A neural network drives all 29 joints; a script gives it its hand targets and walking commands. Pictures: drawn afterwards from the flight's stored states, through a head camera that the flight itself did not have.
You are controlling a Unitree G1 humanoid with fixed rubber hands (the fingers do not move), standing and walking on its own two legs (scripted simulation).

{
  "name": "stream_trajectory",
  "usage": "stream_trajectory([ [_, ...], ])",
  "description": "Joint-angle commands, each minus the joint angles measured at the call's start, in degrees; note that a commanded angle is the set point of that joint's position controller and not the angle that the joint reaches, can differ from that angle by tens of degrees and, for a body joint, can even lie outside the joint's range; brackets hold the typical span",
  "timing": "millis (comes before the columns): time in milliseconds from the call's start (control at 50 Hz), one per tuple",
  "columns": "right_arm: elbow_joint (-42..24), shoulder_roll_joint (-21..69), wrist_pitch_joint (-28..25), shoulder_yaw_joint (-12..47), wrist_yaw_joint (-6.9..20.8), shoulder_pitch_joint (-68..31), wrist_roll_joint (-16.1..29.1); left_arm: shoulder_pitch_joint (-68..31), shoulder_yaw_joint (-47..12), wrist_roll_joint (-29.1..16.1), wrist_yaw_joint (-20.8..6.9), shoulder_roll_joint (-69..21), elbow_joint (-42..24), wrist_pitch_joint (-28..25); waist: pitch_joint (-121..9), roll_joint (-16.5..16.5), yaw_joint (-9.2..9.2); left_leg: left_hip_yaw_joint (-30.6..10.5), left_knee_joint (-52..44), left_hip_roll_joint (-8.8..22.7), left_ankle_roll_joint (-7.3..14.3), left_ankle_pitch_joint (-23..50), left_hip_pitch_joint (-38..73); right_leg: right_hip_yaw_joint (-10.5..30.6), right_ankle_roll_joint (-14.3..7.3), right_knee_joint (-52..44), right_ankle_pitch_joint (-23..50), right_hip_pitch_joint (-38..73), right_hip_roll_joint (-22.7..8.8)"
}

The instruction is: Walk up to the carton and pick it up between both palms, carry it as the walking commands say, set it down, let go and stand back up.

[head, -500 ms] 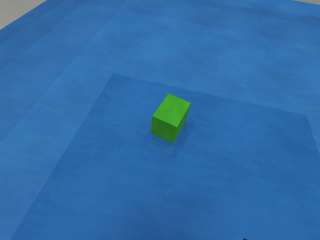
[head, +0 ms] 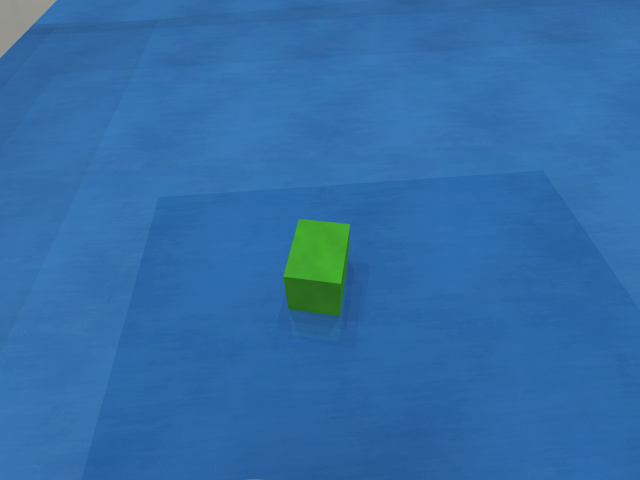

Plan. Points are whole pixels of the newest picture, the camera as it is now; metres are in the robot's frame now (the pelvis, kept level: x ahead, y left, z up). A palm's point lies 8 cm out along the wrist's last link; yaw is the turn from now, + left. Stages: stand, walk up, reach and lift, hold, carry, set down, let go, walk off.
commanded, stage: walk up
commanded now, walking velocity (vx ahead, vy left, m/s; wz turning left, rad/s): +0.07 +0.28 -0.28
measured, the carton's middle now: (319, 266) +0.91 +0.02 -0.65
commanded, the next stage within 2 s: none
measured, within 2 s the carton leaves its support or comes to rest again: neither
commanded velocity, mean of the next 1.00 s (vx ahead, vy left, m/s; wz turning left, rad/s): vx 0.34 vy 0.07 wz -0.10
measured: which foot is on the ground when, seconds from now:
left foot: up 0.00-0.08, down 0.10-0.42, up 0.44-0.74, down 0.76-1.00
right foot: down 0.00-0.12, up 0.14-0.40, down 0.42-0.76, up 0.78-1.00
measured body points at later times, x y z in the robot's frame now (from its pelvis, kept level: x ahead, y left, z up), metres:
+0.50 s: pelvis +0.16 +0.11 +0.00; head +0.18 +0.09 +0.45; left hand +0.28 +0.35 -0.12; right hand +0.08 -0.12 -0.17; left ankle +0.10 +0.25 -0.67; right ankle +0.11 +0.03 -0.72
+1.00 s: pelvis +0.37 +0.20 +0.00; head +0.42 +0.23 +0.44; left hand +0.40 +0.44 -0.18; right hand +0.41 -0.06 -0.13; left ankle +0.44 +0.27 -0.72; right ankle +0.30 +0.05 -0.63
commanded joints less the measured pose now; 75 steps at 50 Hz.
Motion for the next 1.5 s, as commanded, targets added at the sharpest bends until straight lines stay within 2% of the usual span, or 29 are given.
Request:
stream_trajectory([
  [0, -1.79, -1.77, -1.58, 1.24, 0.21, 3.15, 0.29, -1.99, 2.79, 1.06, -1.64, 12.49, -4.14, -1.18, 1.92, -15.24, -0.05, 12.53, -36.01, -2.17, 0.71, 11.91, 11.98, 6.77, -6.13, -10.45, 15.34, -8.2, -8.74],
  [40, 0.61, -4.97, -2.18, 0.09, 0.12, 8.7, 0.37, -0.04, 2.69, 0.65, -1.88, 11.85, -4.61, -1.3, -3.87, -6.61, -2.31, 12.64, -37.66, -2.45, 1.94, 20.54, 21.2, 3.51, -4.41, -1.97, 15.67, -9.79, -6.32],
  [60, 0.85, -10.41, -2.74, -1.38, -0.24, 10.88, 0.29, 2.4, 2.28, -0.03, -2.2, 9.93, -5.4, -1.37, -10.06, 8.85, -2.85, 2.48, -42.14, 6.4, 5.14, 29.33, 23.82, -2.91, -1.47, 9.13, 8.07, -9.37, -0.37],
  [80, 1.72, -14.06, -2.83, -2.46, -0.67, 12.18, 0.57, 3.99, 1.49, -0.3, -2.41, 7.82, -5.64, -0.72, -12.41, 22.2, -3.02, -9.94, -48.03, 14.81, 10.51, 25.91, 25.29, -2.09, 0.98, 16.72, -15.88, -13.77, 3.1],
  [120, 5.8, -14.49, -3.4, -3.32, -0.25, 15.56, -0.56, 1.59, 1.6, 0.76, -3.51, 7.81, -5.67, -1.2, -11.32, 18.45, -4.29, -18.1, -53.21, 15.76, 12.89, -23.98, 26.07, 2.81, 0.06, 33.31, -16.25, -22.75, -0.25],
  [140, 5.72, -13.4, -3.84, -3.39, -0.44, 14.31, -0.41, -1.7, 1.7, 0.87, -4.44, 7.63, -7.2, -1.72, -7.37, 16.57, -4.62, -19.33, -54.73, 16.42, 11.39, -27.91, 24.55, 3.38, -0.37, 35.7, -13.27, -26.8, -1.4],
  [260, 7.28, -8.36, -6.23, -1.97, -1.42, 6.45, -1.31, -6.12, 0.48, 0.56, -6.17, 3.5, -7.08, -4.6, -0.13, 12.14, -1.91, -7.58, -54.74, 13.81, 11.46, -3.25, 19.04, 2.27, -4.2, 14.96, -3.45, -18.61, -2.79],
  [300, 7.64, -8.21, -5.63, -1.18, -1.01, 3.86, -1.05, -2.89, 0.24, -0.16, -5.73, 2.29, -5.31, -4.88, 1.88, 10.45, 1.36, -2.02, -51.7, 11.62, 10.85, 8.99, 10.13, -1.23, -3.94, 1.77, -7.18, -5.72, 0.44],
  [340, 7.57, -8.25, -4.73, -0.94, -0.43, -0.36, 0.26, 11.18, 1.08, -0.59, -4.97, 3.14, -0.99, -5.47, 2.06, 2.07, 9.89, 4.41, -36.67, 8.2, 8.99, 13.52, -3.4, -4.05, -4.15, -9.34, 3.61, 15.2, 2.88],
  [360, 6.62, -2.46, -5.38, 0.62, 0.12, -2.64, 1.65, 21.59, 2.84, 0.05, -4.31, 9.46, 1.49, -6.13, -1.57, -16.29, 14.99, 8.56, -14.26, -0.43, 6.19, 9.58, -14.33, 14.18, -4.8, -18.36, 1.07, 27.7, -9.54],
  [380, 5.16, -0.86, -5.88, 1.08, -0.09, -1.29, 1.76, 24.99, 3.94, 0.18, -3.64, 15.43, 1.76, -6.28, -3.34, -25.09, 13.56, 4.53, -2.53, -5.14, 4.74, -6.29, -22.86, 34.6, -6.72, -24.61, 12.39, 28.3, -24.47],
  [420, 5.72, -4.35, -5.06, -0.4, 0.01, -2.63, 1.42, 15.66, 3.21, -0.52, -3.18, 11.4, 2.01, -6.04, -1.48, -10.77, 8.79, -0.83, 3.12, 1.1, 3.72, 1.55, -19.39, 29.44, -8.97, -22.78, 13.73, 18.47, -22.96],
  [480, 7.4, -3.5, -4.81, -0.71, 0.62, -0.65, 1.06, 7.99, 0.85, 0.15, -3.5, 7.98, -0.12, -7.23, 1.72, -12.58, 4.16, 0.79, -0.38, 2.41, 2.87, 6.57, -17.07, 15.46, -8.54, -22.83, 19.58, 14.84, -18.1],
  [620, 5.91, 0.4, -4.33, 1.28, 1.14, -5.46, 1.11, 7.33, 0.64, -0.01, -2.96, 7.24, 3.35, -6.98, 8.47, -15.05, 2.3, 11.8, -28.9, -0.05, 1.84, 11.55, -1.29, -0.49, -5.6, -21.45, 37.96, 3.94, -12.0],
  [680, 9.83, -1.32, -5.27, -0.22, 0.11, 3.02, 1.04, 9.93, 1.19, -1.02, -2.9, 8.42, 5.78, -6.55, 1.25, -10.7, -0.87, 15.62, -35.7, -4.41, 3.84, 17.43, 16.35, -2.87, -4.21, -6.88, 50.52, 2.92, -10.2],
  [700, 11.46, -5.41, -6.25, -1.61, -0.34, 9.07, 0.37, 13.25, 0.71, -1.3, -2.93, 6.39, 7.77, -6.41, -5.38, -4.91, -3.0, 10.32, -34.18, -0.41, 4.41, 25.49, 27.81, -5.2, -2.9, 3.85, 38.14, -1.98, -5.39],
  [720, 12.81, -12.98, -6.8, -3.78, -1.27, 17.04, 0.29, 16.31, 0.45, -2.38, -3.1, 4.8, 7.19, -6.32, -13.95, 11.86, -5.9, -11.05, -38.75, 15.54, 9.56, 33.39, 42.67, -5.34, -0.6, 22.75, 7.95, -13.52, 0.77],
  [740, 13.57, -15.61, -6.97, -4.05, -2.11, 21.73, 1.15, 16.13, 0.68, -2.01, -2.85, 4.13, 5.98, -5.89, -22.49, 16.1, -6.58, -27.02, -45.64, 26.03, 13.87, 37.29, 45.21, 1.85, -0.87, 35.38, -12.17, -15.47, 5.41],
  [780, 11.67, -11.07, -6.51, -2.44, -2.57, 13.12, 1.31, 11.11, 1.06, -1.42, -3.29, 4.17, 5.29, -4.92, -18.33, 6.1, -4.43, -19.67, -45.8, 22.98, 13.08, 28.26, 35.41, 6.03, -1.34, 42.15, -3.87, -17.08, 0.1],
  [820, 9.73, -7.43, -6.5, -1.68, -2.74, 5.55, 0.71, 10.64, 0.52, 0.24, -3.66, 1.58, 6.09, -4.64, -11.55, 5.97, -1.82, -9.63, -44.92, 19.63, 9.53, 33.6, 24.38, 7.07, -2.28, 39.74, -0.94, -17.2, -2.43],
  [940, 8.78, -6.33, -6.29, -1.08, -3.67, 4.67, -0.82, 6.7, 0.98, 0.94, -3.47, 0.97, 4.39, -0.68, -5.88, 9.32, -0.63, -5.53, -46.55, 19.41, 12.81, 38.45, 14.89, 6.42, -1.56, 35.99, 1.55, -17.52, -2.55],
  [1200, 8.72, -9.75, -3.96, -2.68, -2.54, 4.7, 0.33, -2.58, -1.09, 0.69, -5.68, 1.36, -0.5, -0.41, 0.62, 7.49, -1.04, -1.91, -55.91, 15.47, 11.87, 0.07, 5.29, -2.25, -0.49, 1.56, 6.51, -4.03, -0.57],
  [1260, 9.98, -7.65, -3.63, -2.12, -2.38, 5.89, 0.33, 4.65, 0.03, 0.63, -3.43, 4.83, 2.3, -2.23, -4.45, -2.4, 2.4, 3.63, -39.77, 10.06, 7.01, 16.9, 5.55, 0.43, -1.87, -15.05, 15.58, 10.16, -1.57],
  [1280, 8.81, -3.01, -3.7, -0.94, -2.36, 6.61, 0.86, 6.32, 1.21, 0.76, -2.66, 9.48, 2.22, -2.99, -7.38, -15.65, 2.13, 9.53, -29.7, 3.88, 2.91, 10.08, 2.18, 12.17, -4.5, -18.92, 25.99, 12.92, -12.53],
  [1300, 7.55, 0.33, -3.22, 0.13, -2.72, 5.12, 0.52, 5.94, 0.73, 0.0, -1.9, 9.73, 1.62, -3.5, -7.28, -19.35, 2.29, 8.9, -23.66, -0.89, 1.43, -9.62, 0.32, 19.45, -9.0, -19.24, 42.29, 10.98, -19.21],
  [1320, 9.12, 0.38, -2.43, -0.09, -2.87, 4.28, 1.36, 3.08, -0.22, -0.15, -1.22, 6.29, 2.45, -3.83, -5.64, -12.91, 1.19, 5.29, -18.22, 0.14, 1.6, -11.27, 3.27, 15.31, -11.5, -18.01, 49.36, 6.96, -18.54],
  [1360, 10.11, -2.92, -1.45, -1.41, -3.7, 5.02, 1.95, -1.04, 0.65, 0.49, -0.89, 7.41, 2.51, -2.63, -3.74, -17.71, 1.26, 7.73, -9.76, -0.57, 0.73, -11.71, -1.87, 9.51, -14.4, -17.32, 47.68, 8.14, -13.25],
  [1400, 10.87, -2.24, -1.28, -0.89, -3.19, 4.55, 1.18, -0.81, -0.57, 0.01, -0.11, 4.98, 1.97, -2.82, -4.85, -10.75, -0.19, 4.16, -9.43, -0.08, 1.95, -8.81, 0.55, 8.17, -13.49, -17.61, 47.42, 7.03, -13.19],
  [1480, 12.27, 0.39, -1.46, 0.09, -3.02, 6.32, 1.51, -1.47, -1.69, -0.1, -0.45, 2.41, 2.37, -3.62, -7.22, -9.41, -0.84, 4.29, -23.12, 0.44, 2.05, -3.22, 10.97, 7.68, -11.96, -17.11, 42.1, 2.74, -11.58],
])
